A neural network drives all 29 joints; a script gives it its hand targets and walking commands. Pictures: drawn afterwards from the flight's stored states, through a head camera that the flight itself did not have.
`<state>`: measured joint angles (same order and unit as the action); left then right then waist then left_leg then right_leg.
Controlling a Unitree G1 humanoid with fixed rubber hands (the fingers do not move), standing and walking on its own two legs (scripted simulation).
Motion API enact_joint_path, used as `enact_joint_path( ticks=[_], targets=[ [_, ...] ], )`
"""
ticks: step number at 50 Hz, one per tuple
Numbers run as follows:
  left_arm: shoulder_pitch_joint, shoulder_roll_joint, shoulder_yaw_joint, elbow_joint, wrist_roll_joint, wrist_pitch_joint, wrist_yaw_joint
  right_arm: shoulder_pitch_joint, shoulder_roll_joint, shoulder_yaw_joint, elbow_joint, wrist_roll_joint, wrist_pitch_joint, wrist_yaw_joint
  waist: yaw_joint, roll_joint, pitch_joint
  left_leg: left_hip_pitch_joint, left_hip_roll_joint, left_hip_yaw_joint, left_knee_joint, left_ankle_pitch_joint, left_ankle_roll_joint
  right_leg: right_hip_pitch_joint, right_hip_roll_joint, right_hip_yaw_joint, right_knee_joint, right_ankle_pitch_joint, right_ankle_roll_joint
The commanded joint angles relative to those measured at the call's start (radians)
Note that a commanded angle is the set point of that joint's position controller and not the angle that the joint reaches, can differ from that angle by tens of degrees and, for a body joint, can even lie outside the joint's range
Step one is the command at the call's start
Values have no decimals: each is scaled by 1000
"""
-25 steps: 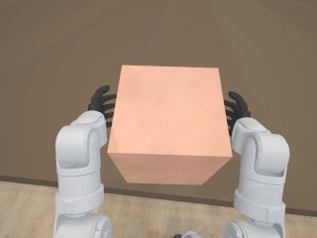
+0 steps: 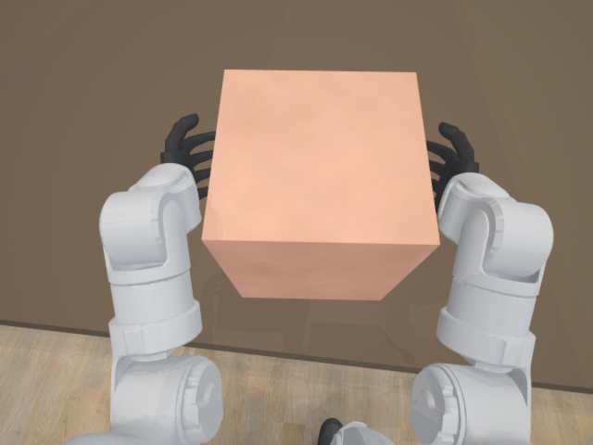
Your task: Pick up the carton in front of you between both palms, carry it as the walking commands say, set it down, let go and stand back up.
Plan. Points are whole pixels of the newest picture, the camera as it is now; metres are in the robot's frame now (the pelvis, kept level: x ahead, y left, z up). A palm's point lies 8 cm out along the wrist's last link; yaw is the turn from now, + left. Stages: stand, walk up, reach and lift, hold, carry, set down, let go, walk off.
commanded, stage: carry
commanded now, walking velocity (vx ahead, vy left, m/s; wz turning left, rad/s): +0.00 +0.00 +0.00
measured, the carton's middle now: (314, 203) +0.42 +0.00 +0.05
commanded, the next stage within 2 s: none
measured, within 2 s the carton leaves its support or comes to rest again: neither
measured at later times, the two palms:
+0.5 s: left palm (150, 176) +0.40 +0.19 +0.12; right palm (412, 184) +0.41 -0.11 +0.11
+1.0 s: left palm (130, 99) +0.46 +0.21 +0.17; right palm (403, 94) +0.48 -0.09 +0.17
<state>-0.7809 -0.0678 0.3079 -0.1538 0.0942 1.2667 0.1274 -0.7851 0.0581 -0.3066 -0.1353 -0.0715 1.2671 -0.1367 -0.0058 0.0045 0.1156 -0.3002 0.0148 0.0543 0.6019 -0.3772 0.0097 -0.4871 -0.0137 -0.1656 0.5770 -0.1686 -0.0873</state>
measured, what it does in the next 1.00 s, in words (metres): walks ahead: right foot, then left foot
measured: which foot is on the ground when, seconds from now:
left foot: down 0.00-0.54, up 0.56-0.64, down 0.66-0.88, up 0.90-1.00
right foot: down 0.00-0.32, up 0.34-0.50, down 0.52-1.00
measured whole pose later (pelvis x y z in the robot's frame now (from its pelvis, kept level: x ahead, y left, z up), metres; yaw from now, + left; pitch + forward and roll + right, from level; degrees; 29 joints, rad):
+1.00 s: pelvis +0.12 +0.03 -0.01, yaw +3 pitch +4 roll +0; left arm -0.80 0.02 0.20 0.17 0.05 1.33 0.13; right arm -0.78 -0.04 -0.23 0.13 -0.03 1.36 -0.13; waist 0.03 -0.02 -0.12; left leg -0.43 0.00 0.07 0.99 -0.56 0.05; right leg -0.34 -0.01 -0.14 0.62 -0.36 -0.07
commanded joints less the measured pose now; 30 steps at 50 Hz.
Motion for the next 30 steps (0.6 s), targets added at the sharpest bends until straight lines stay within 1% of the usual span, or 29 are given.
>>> enact_joint_path(
  ticks=[1, 3, 4, 5, 6, 7, 8, 9, 10, 11, 12, 13, 14, 15, 16, 17, 18, 19, 20, 21, 22, 23, 24, 25, 26, 27, 28, 29, 30],
  targets=[
    [-616, -974, -772, 15, -400, 1, -222, -634, 992, 759, -10, 392, 0, 235, 5, -21, -782, 170, 65, -44, -23, 629, 5, 511, -140, 121, 80, 849, -62],
    [-594, -1005, -787, 51, -404, -12, -234, -608, 1012, 768, 27, 396, -12, 251, -4, 40, -761, 282, 101, -63, 9, 897, 15, 377, -96, 73, 76, 629, -27],
    [-590, -1022, -794, 67, -408, -21, -239, -604, 1025, 774, 42, 403, -20, 260, -8, 76, -738, 342, 119, -71, 30, 1032, 23, 300, -63, 40, 47, 483, -5],
    [-551, -1034, -810, 52, -408, -28, -240, -549, 1023, 780, 36, 396, -24, 262, -13, 107, -706, 384, 128, -74, 33, 1125, 31, 246, -31, 16, 0, 348, 15],
    [-591, -1042, -814, 57, -407, -39, -242, -609, 1036, 792, 21, 403, -37, 266, -15, 116, -682, 389, 128, -70, 38, 1177, 31, 241, -12, -2, -44, 292, 26],
    [-597, -1050, -825, 58, -415, -48, -243, -606, 1036, 799, 22, 407, -46, 268, -12, 109, -667, 355, 125, -65, 41, 1151, 22, 284, -13, 1, -78, 315, 28],
    [-601, -1055, -834, 57, -425, -55, -245, -603, 1037, 808, 17, 413, -54, 269, -5, 83, -662, 290, 112, -54, 53, 1063, 6, 366, -33, 15, -87, 430, 20],
    [-592, -1057, -839, 60, -435, -61, -247, -599, 1034, 812, 14, 417, -61, 268, 1, 35, -671, 189, 97, -44, 65, 905, -16, 480, -76, 52, -64, 627, 0],
    [-579, -1059, -842, 64, -442, -66, -248, -593, 1030, 816, 13, 421, -67, 265, 12, -32, -685, 53, 73, -28, 33, 652, -34, 624, -135, 107, -16, 884, -35],
    [-575, -1059, -845, 62, -448, -70, -249, -584, 1032, 818, 12, 424, -71, 261, 21, -91, -676, -55, 41, -15, -66, 368, -43, 723, -178, 148, 16, 1055, -67],
    [-578, -1056, -846, 57, -455, -71, -249, -577, 1032, 816, 10, 424, -73, 257, 23, -128, -655, -69, 15, -3, -184, 194, -41, 747, -197, 160, 34, 1117, -77],
    [-571, -1052, -843, 58, -461, -71, -248, -566, 1024, 810, 15, 421, -73, 254, 19, -132, -650, 16, 2, 11, -282, 259, -35, 703, -188, 140, 47, 1089, -62],
    [-555, -1046, -838, 60, -463, -70, -245, -554, 1014, 803, 22, 417, -71, 252, 19, -106, -650, 149, 7, 16, -303, 460, -33, 602, -157, 112, 60, 948, -35],
    [-531, -1040, -832, 68, -460, -70, -241, -535, 1005, 795, 33, 414, -67, 252, 10, -21, -659, 341, 43, 5, -264, 810, -30, 423, -112, 69, 94, 664, 1],
    [-515, -1037, -824, 75, -449, -71, -236, -509, 998, 785, 51, 408, -66, 254, -11, 112, -661, 586, 122, -39, -149, 1251, -7, 147, -46, 8, 134, 211, 39],
    [-504, -1032, -816, 86, -434, -70, -233, -477, 993, 778, 69, 400, -66, 257, -42, 232, -629, 774, 206, -109, -63, 1600, 48, -124, 29, -31, 183, -222, 74],
    [-508, -1034, -817, 97, -422, -72, -232, -478, 992, 778, 67, 401, -68, 261, -61, 236, -603, 812, 235, -127, -40, 1672, 84, -225, 44, -8, 247, -300, 80],
    [-515, -1035, -813, 99, -421, -73, -232, -496, 995, 782, 57, 406, -71, 264, -69, 206, -577, 787, 238, -133, -41, 1594, 104, -255, 46, 12, 259, -308, 75],
    [-525, -1037, -813, 99, -428, -73, -232, -520, 996, 786, 39, 414, -74, 266, -63, 175, -547, 731, 231, -126, -54, 1479, 108, -244, 42, 30, 233, -274, 70],
    [-531, -1036, -811, 100, -436, -72, -232, -544, 998, 790, 23, 423, -76, 266, -55, 158, -537, 680, 218, -112, -61, 1370, 109, -206, 36, 39, 183, -214, 69],
    [-536, -1035, -809, 98, -443, -72, -231, -562, 999, 793, 11, 431, -77, 266, -49, 144, -539, 620, 204, -89, -61, 1301, 111, -140, 38, 34, 132, -154, 69],
    [-532, -1031, -805, 98, -443, -70, -230, -574, 1001, 799, 7, 439, -77, 266, -41, 140, -552, 541, 187, -49, -50, 1270, 113, -31, 45, 26, 67, -75, 63],
    [-522, -1029, -800, 99, -441, -69, -230, -579, 1005, 802, 8, 448, -77, 267, -18, 125, -566, 442, 164, 1, -12, 1271, 103, 119, 52, 10, -38, 59, 51],
    [-515, -1022, -789, 102, -436, -68, -231, -581, 1009, 805, 14, 454, -77, 267, 16, 109, -589, 352, 147, 31, 53, 1224, 76, 278, 50, -1, -156, 251, 41],
    [-507, -1013, -774, 107, -430, -66, -234, -576, 1013, 805, 27, 453, -78, 266, 39, 73, -615, 227, 128, 26, 118, 964, 37, 448, -12, 66, -170, 502, 13],
    [-509, -1011, -767, 122, -420, -69, -237, -577, 1015, 803, 42, 451, -75, 266, 45, -64, -679, 32, 56, 16, 224, 431, -17, 675, -208, 249, -14, 1193, -92],
    [-490, -1008, -764, 147, -415, -71, -238, -564, 1025, 805, 61, 451, -71, 265, 52, -165, -703, -89, -20, -29, 280, -151, -30, 764, -316, 357, -8, 1394, -191],
    [-469, -1010, -763, 148, -427, -74, -241, -548, 1023, 800, 69, 445, -71, 264, 40, -156, -709, -49, 0, -70, 245, -235, -8, 705, -315, 332, -38, 1226, -187],
    [-486, -1026, -770, 127, -439, -77, -244, -556, 1029, 797, 69, 442, -73, 261, 28, -116, -678, -46, 17, -78, 102, -250, 7, 657, -280, 299, -61, 999, -152]
  ],
)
